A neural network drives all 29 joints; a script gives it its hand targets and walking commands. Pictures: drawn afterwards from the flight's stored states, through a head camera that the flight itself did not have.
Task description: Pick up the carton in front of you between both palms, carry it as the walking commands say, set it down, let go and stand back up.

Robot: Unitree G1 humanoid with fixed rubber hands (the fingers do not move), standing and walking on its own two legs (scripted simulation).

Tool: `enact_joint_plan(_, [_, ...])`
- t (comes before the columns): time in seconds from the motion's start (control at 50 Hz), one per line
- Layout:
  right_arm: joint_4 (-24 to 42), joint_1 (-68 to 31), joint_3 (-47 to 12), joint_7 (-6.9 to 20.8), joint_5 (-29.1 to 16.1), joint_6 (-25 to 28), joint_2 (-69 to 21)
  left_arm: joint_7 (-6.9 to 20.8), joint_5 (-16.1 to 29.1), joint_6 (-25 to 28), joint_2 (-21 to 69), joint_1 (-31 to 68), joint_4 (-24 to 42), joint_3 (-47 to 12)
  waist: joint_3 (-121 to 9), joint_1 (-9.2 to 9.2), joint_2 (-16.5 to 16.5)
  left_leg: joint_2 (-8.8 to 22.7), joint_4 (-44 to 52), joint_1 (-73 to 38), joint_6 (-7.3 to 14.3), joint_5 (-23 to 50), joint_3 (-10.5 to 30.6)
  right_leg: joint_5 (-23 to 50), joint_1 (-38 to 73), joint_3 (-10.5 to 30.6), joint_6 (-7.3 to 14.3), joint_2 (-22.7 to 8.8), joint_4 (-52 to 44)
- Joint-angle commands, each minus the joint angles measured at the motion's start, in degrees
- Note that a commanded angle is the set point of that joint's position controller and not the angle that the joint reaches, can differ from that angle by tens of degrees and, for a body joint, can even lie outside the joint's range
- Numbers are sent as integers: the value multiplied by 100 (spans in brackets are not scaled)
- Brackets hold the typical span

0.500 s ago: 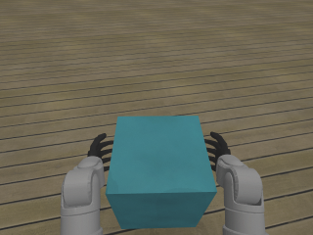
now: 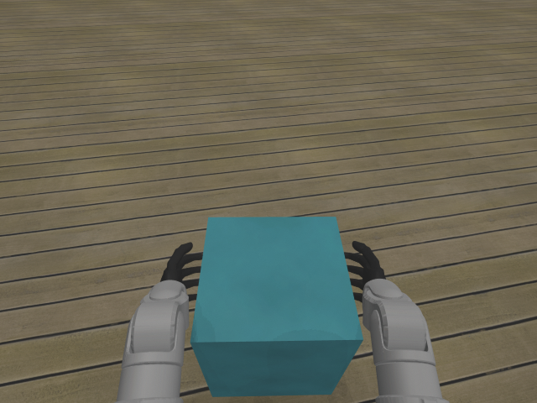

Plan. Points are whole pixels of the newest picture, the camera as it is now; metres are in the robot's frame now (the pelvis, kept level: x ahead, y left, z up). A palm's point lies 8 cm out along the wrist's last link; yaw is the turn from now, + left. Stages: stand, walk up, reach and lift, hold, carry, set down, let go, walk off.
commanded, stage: carry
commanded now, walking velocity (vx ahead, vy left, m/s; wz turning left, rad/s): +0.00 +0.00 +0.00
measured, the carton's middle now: (272, 309) +0.28 +0.00 -0.04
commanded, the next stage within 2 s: hold in 0.64 s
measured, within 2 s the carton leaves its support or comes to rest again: neither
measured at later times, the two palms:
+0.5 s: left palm (180, 287) +0.28 +0.14 +0.03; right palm (373, 285) +0.28 -0.16 +0.04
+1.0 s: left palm (209, 269) +0.30 +0.10 +0.04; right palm (407, 313) +0.23 -0.19 +0.05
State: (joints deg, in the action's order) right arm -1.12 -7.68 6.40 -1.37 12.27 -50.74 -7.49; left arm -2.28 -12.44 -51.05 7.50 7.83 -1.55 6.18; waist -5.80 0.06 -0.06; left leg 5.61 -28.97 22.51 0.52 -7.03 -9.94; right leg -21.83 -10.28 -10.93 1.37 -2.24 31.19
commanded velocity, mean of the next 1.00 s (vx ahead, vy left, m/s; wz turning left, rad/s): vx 0.00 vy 0.00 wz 0.00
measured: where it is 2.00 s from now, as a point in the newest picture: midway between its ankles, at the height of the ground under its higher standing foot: outside the picture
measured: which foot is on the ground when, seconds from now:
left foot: down 0.00-1.00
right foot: down 0.00-1.00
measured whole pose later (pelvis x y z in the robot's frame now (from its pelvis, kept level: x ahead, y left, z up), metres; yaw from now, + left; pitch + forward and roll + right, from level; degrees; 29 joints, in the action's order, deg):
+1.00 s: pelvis -0.01 +0.03 +0.01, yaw -13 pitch -6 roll +0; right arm -14.2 -12.7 11.6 -0.6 13.8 -38.2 -8.2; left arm -1.8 -16.2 -40.7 8.3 13.2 -12.8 9.8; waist 2.4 -0.6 -2.0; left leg 0.7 -21.0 8.2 -2.3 -6.7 3.9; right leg -15.1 -1.8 5.4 -0.1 1.5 23.3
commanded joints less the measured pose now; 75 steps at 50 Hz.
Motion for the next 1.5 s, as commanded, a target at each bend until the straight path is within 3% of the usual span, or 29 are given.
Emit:
enact_joint_plan(0.0, [-9,-2589,-2822,1188,-1335,616,-4700,1275,1418,662,4711,2709,128,-2897,-955,0,34,422,241,-1055,35,558,522,653,-542,591,41,-681,-820])
enact_joint_plan(0.08, [-587,-2868,-2489,1234,-1093,1143,-4848,1320,1172,1185,4850,2989,-452,-2554,-1044,3,29,418,223,-1067,24,582,519,718,-517,617,57,-680,-773])
enact_joint_plan(0.18, [-798,-3020,-2569,1310,-1090,1444,-5217,1399,1177,1476,5207,3140,-672,-2635,-1256,4,39,423,157,-1130,22,876,491,1059,-374,603,49,-671,-632])
enact_joint_plan(0.3, [-364,-2738,-2977,1294,-1341,1156,-5267,1395,1417,1191,5254,2818,-244,-3028,-1407,0,23,418,62,-1158,40,1264,454,1526,-218,554,29,-665,-472])
enact_joint_plan(0.62, [-282,-2722,-2950,1262,-1318,1045,-5106,1372,1408,1084,5098,2807,-165,-2977,-1230,2,-29,387,67,-1056,14,1008,407,1518,-333,547,36,-705,-538])
enact_joint_plan(0.64, [-705,-2249,-2682,1282,-1199,1149,-5210,1366,1438,1097,5110,2143,-107,-2769,-254,-22,-922,-1180,200,-2974,165,1480,1211,3078,-1015,1902,64,288,-1294])
enact_joint_plan(0.68, [-558,-2308,-2609,1164,-1016,1443,-5038,1337,1312,1271,4887,2474,92,-2905,-580,-72,-544,-1162,242,-3062,62,1863,1328,3894,-549,2024,41,223,-1173])
enact_joint_plan(0.7, [-759,-2059,-2391,1077,-913,1494,-5016,1390,1350,1316,4806,2657,223,-2989,-646,-256,-546,-1145,375,-2689,-26,1870,1382,3725,62,1894,10,326,-1200])
enact_joint_plan(0.74, [-701,-2259,-2467,1064,-908,1543,-5097,1438,1432,1375,4863,2784,192,-3157,-869,-272,-323,-1255,474,-2430,-104,1658,1308,3756,611,1885,-58,441,-1159])
enact_joint_plan(0.76, [-766,-2351,-2507,1072,-943,1552,-5145,1466,1441,1401,4861,2881,180,-3177,-860,-233,-404,-1266,501,-2412,-117,1390,1292,3295,599,1834,-87,462,-1231])
enact_joint_plan(0.8, [-666,-2685,-2772,1178,-1122,1526,-5246,1452,1348,1400,4978,2775,14,-3115,-832,-24,-261,-1338,559,-2477,-114,1175,1222,3185,537,1821,-155,474,-1250])
enact_joint_plan(0.86, [-781,-3056,-2919,1372,-1267,1471,-5290,1431,1175,1356,5144,2725,-322,-2900,-629,211,-247,-1354,685,-2480,-100,766,1205,2453,397,1749,-203,527,-1359])
enact_joint_plan(0.92, [-1013,-3288,-2875,1549,-1302,1438,-5339,1452,1058,1328,5350,2767,-719,-2695,-413,268,-207,-1303,768,-2632,-89,472,1188,1799,33,1694,-198,595,-1467])
enact_joint_plan(1.1, [-1494,-3424,-2330,1701,-1091,1411,-5511,1643,1109,1264,5639,3338,-1005,-2658,-513,-45,82,-1075,928,-3289,-172,294,1329,947,-589,1582,-23,781,-1587])
enact_joint_plan(1.16, [-1801,-3771,-1943,1773,-888,1501,-5303,1651,1146,1254,5832,3798,-1231,-2589,-403,-220,222,-967,992,-3276,-259,-364,1420,417,-802,1545,108,802,-1525])
enact_joint_plan(1.24, [-2643,-4691,-1271,1941,-504,1804,-5040,1596,903,1421,5919,4518,-2090,-1925,-301,-172,266,-882,939,-3043,-295,-1412,1578,-121,-1165,1477,211,783,-1168])
enact_joint_plan(1.32, [-3595,-5378,-330,1900,97,2170,-4753,1388,343,1717,5512,5038,-3059,-812,-120,-3,196,-845,689,-2564,-254,-1755,1671,-285,-1600,1460,239,780,-719])
enact_joint_plan(1.4, [-4071,-5299,621,1590,751,2488,-4191,1139,-333,2119,4628,5013,-3451,292,-28,152,49,-935,212,-1860,-197,-1300,1485,-117,-2178,1468,173,802,-325])
enact_joint_plan(1.48, [-4109,-4940,913,1392,970,2971,-3807,1052,-649,2707,4024,4761,-3435,554,-509,178,24,-1051,-404,-1255,-192,-211,1337,357,-2953,1412,39,912,169])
